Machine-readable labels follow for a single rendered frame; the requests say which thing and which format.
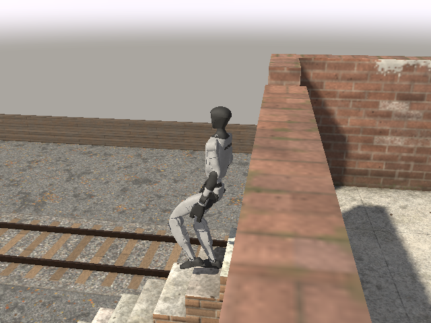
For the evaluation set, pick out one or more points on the robot left hand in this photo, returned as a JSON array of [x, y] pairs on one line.
[[198, 211]]

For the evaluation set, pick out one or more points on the left robot foot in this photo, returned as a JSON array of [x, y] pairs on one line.
[[188, 264]]

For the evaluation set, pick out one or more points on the robot left forearm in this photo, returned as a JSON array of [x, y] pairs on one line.
[[211, 184]]

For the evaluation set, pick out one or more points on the left robot shin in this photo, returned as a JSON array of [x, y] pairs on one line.
[[181, 235]]

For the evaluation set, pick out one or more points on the robot left upper arm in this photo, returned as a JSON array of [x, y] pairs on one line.
[[212, 148]]

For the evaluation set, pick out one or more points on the robot right upper arm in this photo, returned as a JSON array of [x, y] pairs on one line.
[[231, 156]]

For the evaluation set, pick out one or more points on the robot right hand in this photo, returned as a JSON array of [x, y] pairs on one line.
[[203, 187]]

